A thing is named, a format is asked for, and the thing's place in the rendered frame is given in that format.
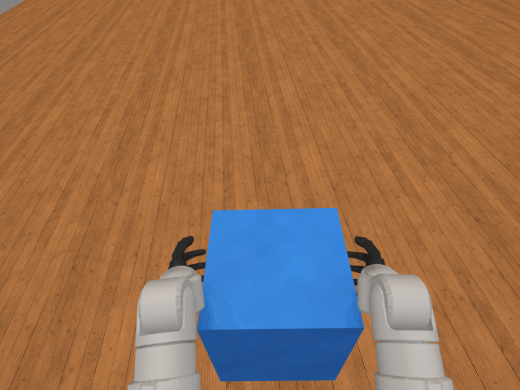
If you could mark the robot left forearm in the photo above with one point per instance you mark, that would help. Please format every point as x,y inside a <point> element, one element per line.
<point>166,328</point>

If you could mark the robot right forearm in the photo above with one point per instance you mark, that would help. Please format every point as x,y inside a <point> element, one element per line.
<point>402,316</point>

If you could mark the carton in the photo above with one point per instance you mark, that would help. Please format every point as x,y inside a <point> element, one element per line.
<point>280,301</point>

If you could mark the robot right hand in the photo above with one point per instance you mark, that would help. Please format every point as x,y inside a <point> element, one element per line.
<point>371,257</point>

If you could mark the robot left hand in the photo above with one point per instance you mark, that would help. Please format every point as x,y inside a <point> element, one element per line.
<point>179,257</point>

